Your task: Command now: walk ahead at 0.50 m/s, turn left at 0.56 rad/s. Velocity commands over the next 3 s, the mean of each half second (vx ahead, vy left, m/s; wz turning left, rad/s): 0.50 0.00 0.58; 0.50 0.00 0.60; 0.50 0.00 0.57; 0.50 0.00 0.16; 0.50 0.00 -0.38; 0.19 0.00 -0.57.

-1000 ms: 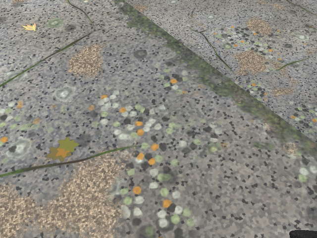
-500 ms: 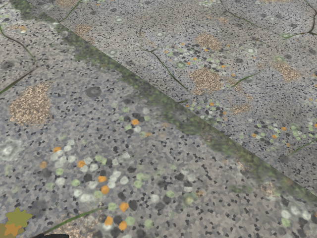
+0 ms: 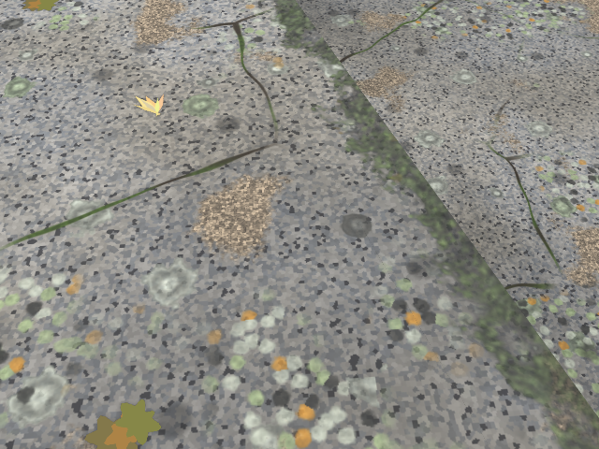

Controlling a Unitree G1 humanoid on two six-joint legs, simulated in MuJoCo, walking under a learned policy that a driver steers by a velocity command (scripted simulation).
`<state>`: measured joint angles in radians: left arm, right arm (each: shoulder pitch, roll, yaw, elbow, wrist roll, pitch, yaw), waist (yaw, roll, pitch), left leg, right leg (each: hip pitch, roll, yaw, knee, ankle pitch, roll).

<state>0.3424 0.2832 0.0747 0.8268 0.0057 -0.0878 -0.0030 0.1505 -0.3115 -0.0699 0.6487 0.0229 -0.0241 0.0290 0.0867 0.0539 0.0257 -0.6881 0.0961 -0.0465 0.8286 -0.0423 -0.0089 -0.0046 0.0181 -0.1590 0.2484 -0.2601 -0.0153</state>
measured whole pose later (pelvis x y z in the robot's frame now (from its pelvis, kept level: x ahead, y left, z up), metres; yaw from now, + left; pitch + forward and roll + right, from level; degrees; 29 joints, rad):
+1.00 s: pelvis +0.53 +0.11 +0.00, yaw +36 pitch +1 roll -2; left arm 0.33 0.29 0.07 0.84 0.00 -0.09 0.00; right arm 0.16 -0.31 -0.07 0.61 0.02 -0.01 0.02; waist 0.09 0.04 0.04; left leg -0.69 0.10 -0.05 0.83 -0.05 0.00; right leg -0.01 0.01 -0.16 0.25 -0.25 -0.02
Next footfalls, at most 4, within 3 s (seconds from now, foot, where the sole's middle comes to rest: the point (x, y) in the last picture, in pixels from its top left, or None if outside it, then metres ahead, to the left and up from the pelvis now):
0.16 left None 0.25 0.14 -0.78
0.64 right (343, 412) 0.56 0.00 -0.78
1.16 left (188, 362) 0.66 0.37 -0.78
1.64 right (186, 248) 1.00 0.45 -0.78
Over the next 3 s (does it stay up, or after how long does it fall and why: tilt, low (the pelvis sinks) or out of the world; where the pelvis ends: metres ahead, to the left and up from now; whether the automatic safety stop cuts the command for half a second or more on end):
stays up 1.20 0.83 -0.01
